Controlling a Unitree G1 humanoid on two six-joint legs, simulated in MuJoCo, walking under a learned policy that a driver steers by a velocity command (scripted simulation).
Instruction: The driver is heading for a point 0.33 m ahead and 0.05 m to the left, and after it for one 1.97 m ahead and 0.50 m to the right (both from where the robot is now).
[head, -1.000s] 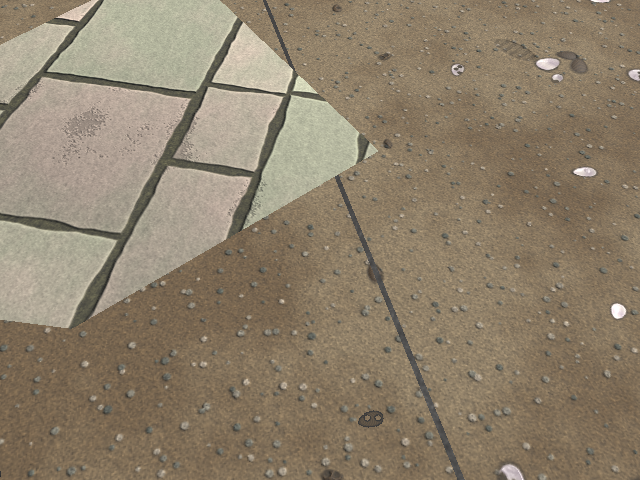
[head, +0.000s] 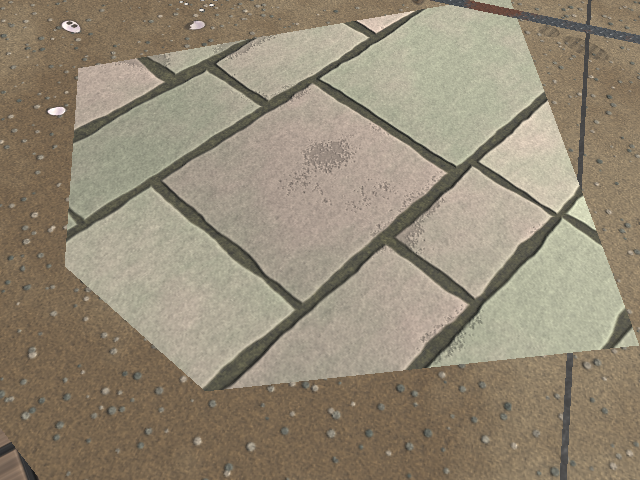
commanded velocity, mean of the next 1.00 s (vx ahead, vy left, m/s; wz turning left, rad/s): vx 0.30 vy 0.00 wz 0.29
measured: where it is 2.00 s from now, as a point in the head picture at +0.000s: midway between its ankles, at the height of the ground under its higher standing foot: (244, 313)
